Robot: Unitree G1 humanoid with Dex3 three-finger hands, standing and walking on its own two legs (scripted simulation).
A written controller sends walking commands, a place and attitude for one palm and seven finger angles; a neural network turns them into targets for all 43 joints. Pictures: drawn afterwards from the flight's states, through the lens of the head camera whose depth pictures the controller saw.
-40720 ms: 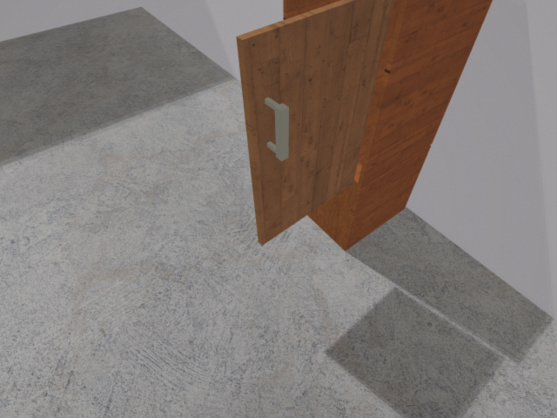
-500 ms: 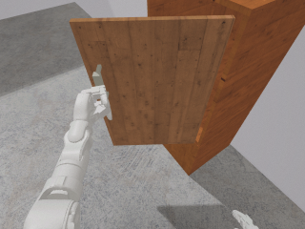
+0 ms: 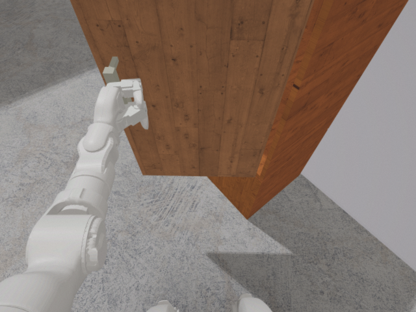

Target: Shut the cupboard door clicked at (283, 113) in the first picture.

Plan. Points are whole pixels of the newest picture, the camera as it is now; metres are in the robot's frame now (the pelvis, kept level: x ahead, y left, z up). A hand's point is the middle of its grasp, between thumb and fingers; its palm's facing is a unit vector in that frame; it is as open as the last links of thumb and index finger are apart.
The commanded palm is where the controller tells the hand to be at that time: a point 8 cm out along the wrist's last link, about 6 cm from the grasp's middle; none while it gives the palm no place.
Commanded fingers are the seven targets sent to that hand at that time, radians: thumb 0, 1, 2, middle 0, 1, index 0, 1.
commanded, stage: push the door shut along its arc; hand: left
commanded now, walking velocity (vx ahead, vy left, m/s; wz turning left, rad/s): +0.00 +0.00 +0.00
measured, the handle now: (120, 89) +0.55 +0.16 +0.10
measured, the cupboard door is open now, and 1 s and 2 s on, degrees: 50 35 25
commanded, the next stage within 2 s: pull the fist back off the door in 1.22 s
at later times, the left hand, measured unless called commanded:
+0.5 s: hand (158, 87) +0.54 +0.08 +0.11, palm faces -0.27 -0.96 -0.01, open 3.1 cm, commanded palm +0.54 +0.13 +0.11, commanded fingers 0.00 0.90 0.90 -1.30 -1.50 -1.30 -1.50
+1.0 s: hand (166, 72) +0.59 +0.06 +0.11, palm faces -0.36 -0.93 +0.00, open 3.2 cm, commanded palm +0.60 +0.09 +0.11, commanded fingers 0.00 0.90 0.90 -1.30 -1.50 -1.30 -1.50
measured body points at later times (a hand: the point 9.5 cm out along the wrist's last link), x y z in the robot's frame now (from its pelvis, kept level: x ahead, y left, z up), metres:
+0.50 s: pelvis +0.00 +0.00 -0.02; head +0.12 -0.01 +0.42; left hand +0.55 +0.13 +0.11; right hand -0.03 -0.27 -0.13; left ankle +0.02 +0.12 -0.70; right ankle +0.02 -0.12 -0.70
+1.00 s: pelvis +0.01 +0.01 -0.03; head +0.17 +0.01 +0.39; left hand +0.60 +0.11 +0.11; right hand -0.06 -0.26 -0.13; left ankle +0.02 +0.12 -0.70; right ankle +0.02 -0.12 -0.70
